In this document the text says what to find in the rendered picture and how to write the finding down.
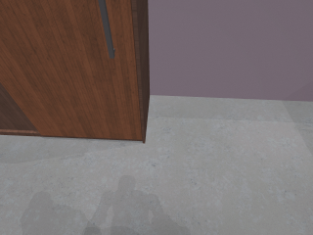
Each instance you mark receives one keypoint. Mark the wardrobe door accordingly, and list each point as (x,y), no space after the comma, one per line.
(55,64)
(11,115)

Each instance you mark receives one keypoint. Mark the handle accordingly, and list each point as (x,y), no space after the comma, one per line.
(106,26)

